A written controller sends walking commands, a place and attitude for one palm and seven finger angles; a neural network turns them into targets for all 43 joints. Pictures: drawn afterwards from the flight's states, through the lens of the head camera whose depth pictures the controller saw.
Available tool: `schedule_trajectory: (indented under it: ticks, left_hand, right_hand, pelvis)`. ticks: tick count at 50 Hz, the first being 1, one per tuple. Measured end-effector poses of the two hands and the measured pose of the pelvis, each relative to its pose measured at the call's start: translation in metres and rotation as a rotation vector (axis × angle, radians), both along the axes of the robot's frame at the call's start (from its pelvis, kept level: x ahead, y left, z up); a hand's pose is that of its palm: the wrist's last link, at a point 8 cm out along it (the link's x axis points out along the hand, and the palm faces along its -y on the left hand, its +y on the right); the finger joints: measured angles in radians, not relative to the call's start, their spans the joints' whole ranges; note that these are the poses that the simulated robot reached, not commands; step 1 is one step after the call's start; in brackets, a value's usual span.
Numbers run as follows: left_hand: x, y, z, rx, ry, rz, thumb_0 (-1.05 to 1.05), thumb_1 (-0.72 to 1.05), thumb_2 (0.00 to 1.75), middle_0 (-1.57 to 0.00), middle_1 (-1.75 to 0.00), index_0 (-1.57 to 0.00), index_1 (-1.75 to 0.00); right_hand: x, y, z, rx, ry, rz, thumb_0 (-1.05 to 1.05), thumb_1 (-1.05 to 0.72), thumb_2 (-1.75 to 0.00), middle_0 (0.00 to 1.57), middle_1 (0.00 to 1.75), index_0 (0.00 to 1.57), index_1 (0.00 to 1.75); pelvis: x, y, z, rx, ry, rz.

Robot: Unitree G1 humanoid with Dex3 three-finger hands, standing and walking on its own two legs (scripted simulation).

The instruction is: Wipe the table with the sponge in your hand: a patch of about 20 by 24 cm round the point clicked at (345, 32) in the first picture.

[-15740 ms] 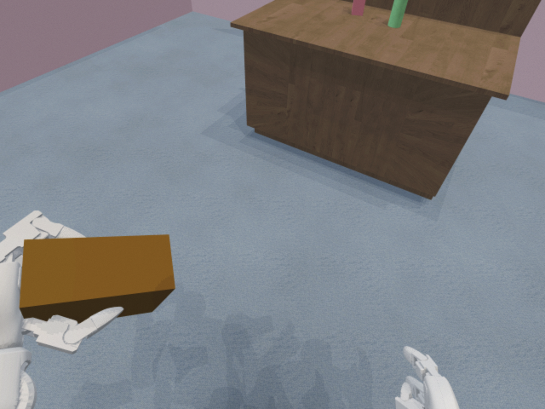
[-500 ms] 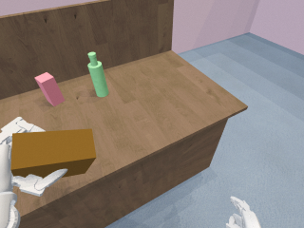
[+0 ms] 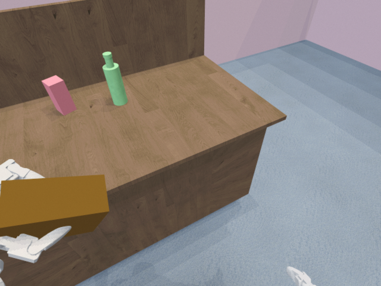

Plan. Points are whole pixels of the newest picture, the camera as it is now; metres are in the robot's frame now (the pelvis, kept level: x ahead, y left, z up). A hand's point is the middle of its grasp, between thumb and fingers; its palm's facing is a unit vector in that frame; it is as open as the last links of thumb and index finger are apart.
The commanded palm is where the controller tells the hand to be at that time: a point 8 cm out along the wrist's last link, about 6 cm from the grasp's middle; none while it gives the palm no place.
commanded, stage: come to a stop and stand still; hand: left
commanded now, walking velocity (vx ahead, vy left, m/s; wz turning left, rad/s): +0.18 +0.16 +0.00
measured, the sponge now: (71, 208) +0.21 +0.21 +0.14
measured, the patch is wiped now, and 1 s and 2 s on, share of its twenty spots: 0.00 0.00 0.00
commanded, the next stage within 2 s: look again from close up in 1.46 s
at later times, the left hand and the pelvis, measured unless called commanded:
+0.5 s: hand (50, 279) +0.10 +0.17 +0.18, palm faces +0.44 -0.78 -0.45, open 9.9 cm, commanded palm +0.04 +0.22 +0.18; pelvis -0.09 -0.08 +0.01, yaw +6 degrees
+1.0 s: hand out of the picture +0.11 +0.24 +0.18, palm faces +0.50 -0.80 -0.32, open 9.9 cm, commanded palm +0.06 +0.27 +0.18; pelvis -0.08 -0.02 +0.01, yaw +6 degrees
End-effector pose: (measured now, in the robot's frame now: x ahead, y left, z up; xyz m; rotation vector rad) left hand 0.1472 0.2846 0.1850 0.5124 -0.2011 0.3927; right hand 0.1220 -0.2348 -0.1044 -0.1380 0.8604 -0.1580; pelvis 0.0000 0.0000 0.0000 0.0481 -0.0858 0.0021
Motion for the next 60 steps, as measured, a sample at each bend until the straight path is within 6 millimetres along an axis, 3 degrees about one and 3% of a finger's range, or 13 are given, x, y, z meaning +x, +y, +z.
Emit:
schedule_trajectory:
  ticks: [3,8,14,18,22,27,33,47,53,60]
  left_hand:
    - [-0.014,-0.010,0.004,-0.020,-0.041,0.002,-0.01,-0.49,1.02,-0.76,-1.35,-0.77,-1.35]
    - [-0.028,-0.036,0.011,0.051,-0.083,-0.053,-0.01,-0.49,1.02,-0.76,-1.35,-0.77,-1.35]
    - [-0.065,-0.060,0.011,0.137,-0.040,-0.007,-0.01,-0.49,1.02,-0.76,-1.35,-0.77,-1.35]
    - [-0.084,-0.076,0.009,0.040,-0.073,0.019,-0.01,-0.49,1.02,-0.76,-1.35,-0.77,-1.35]
    - [-0.093,-0.083,0.010,0.005,-0.048,0.022,-0.01,-0.49,1.02,-0.76,-1.35,-0.77,-1.35]
    - [-0.093,-0.073,0.013,0.037,-0.003,0.027,-0.01,-0.49,1.02,-0.76,-1.35,-0.77,-1.35]
    - [-0.093,-0.051,0.017,0.041,-0.067,0.025,-0.01,-0.49,1.02,-0.76,-1.35,-0.77,-1.35]
    - [-0.088,-0.016,0.007,-0.064,-0.122,0.056,-0.01,-0.49,1.02,-0.76,-1.35,-0.77,-1.35]
    - [-0.082,0.001,-0.004,-0.105,-0.073,0.072,-0.01,-0.49,1.02,-0.76,-1.35,-0.77,-1.35]
    - [-0.082,0.008,-0.007,-0.123,-0.056,0.058,-0.01,-0.49,1.02,-0.76,-1.35,-0.77,-1.35]
  right_hand:
    - [-0.007,-0.011,0.014,-0.049,-0.062,0.046,0.02,-0.90,-0.90,0.20,0.30,0.20,0.30]
    - [-0.011,-0.027,0.013,-0.044,-0.126,0.118,0.02,-0.90,-0.90,0.20,0.30,0.20,0.30]
    - [-0.019,-0.052,0.003,0.000,-0.144,0.097,0.02,-0.90,-0.90,0.20,0.30,0.20,0.30]
    - [-0.032,-0.068,0.003,-0.020,-0.057,0.135,0.02,-0.90,-0.90,0.20,0.30,0.20,0.30]
    - [-0.041,-0.080,0.014,-0.037,-0.031,0.126,0.02,-0.91,-0.90,0.20,0.30,0.20,0.30]
    - [-0.044,-0.084,0.024,-0.051,-0.051,0.094,0.02,-0.91,-0.90,0.20,0.30,0.20,0.30]
    - [-0.036,-0.068,0.027,-0.095,-0.112,0.100,0.02,-0.91,-0.90,0.19,0.30,0.20,0.30]
    - [-0.008,0.017,0.035,-0.014,-0.161,0.219,0.02,-0.90,-0.90,0.20,0.30,0.20,0.30]
    - [0.000,0.031,0.045,-0.031,-0.167,0.235,0.02,-0.90,-0.90,0.20,0.30,0.20,0.30]
    - [0.001,0.033,0.054,-0.067,-0.167,0.233,0.02,-0.90,-0.90,0.20,0.30,0.20,0.30]
  pelvis:
    - [-0.017,-0.009,0.002,-0.033,0.029,-0.005]
    - [-0.054,-0.028,-0.007,-0.015,0.022,0.046]
    - [-0.069,-0.063,-0.017,-0.039,0.057,0.052]
    - [-0.079,-0.074,-0.007,-0.054,0.034,0.092]
    - [-0.084,-0.078,0.005,-0.030,0.047,0.099]
    - [-0.087,-0.075,0.012,-0.008,0.058,0.113]
    - [-0.085,-0.053,0.002,-0.046,0.068,0.105]
    - [-0.076,-0.028,0.003,-0.071,0.047,0.098]
    - [-0.077,-0.018,0.008,-0.073,0.055,0.093]
    - [-0.080,-0.010,0.011,-0.078,0.065,0.094]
